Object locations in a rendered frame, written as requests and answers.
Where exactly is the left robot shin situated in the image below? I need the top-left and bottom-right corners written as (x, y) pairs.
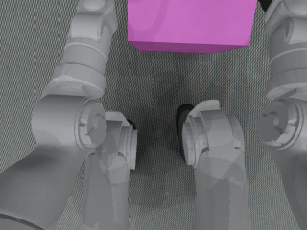
top-left (84, 111), bottom-right (130, 162)

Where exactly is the carton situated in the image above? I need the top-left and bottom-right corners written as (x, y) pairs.
top-left (128, 0), bottom-right (257, 54)

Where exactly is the robot left upper arm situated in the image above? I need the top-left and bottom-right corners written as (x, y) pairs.
top-left (0, 94), bottom-right (107, 230)

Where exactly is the robot right upper arm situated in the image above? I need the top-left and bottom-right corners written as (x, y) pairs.
top-left (256, 97), bottom-right (307, 230)

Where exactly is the robot right thigh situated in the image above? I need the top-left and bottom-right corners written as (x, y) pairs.
top-left (182, 109), bottom-right (250, 230)

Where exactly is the right robot forearm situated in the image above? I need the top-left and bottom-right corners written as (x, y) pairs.
top-left (264, 0), bottom-right (307, 102)

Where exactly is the left robot forearm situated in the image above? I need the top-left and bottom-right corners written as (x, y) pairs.
top-left (31, 0), bottom-right (118, 130)

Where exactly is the right robot hand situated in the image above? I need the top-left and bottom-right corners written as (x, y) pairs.
top-left (258, 0), bottom-right (272, 12)

